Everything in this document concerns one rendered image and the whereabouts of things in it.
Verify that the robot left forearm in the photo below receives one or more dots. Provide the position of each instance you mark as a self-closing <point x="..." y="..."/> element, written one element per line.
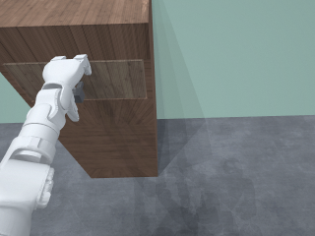
<point x="37" y="139"/>

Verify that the robot left upper arm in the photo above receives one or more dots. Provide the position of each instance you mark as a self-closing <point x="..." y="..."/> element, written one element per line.
<point x="24" y="187"/>

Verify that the cabinet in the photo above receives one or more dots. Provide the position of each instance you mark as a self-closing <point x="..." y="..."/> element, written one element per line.
<point x="114" y="137"/>

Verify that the drawer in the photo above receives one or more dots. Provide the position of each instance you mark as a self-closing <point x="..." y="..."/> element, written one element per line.
<point x="109" y="78"/>

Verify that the handle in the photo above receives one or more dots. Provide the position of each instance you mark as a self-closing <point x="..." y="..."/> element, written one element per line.
<point x="78" y="93"/>

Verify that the robot left hand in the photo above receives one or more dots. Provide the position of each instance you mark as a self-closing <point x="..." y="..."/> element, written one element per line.
<point x="69" y="72"/>

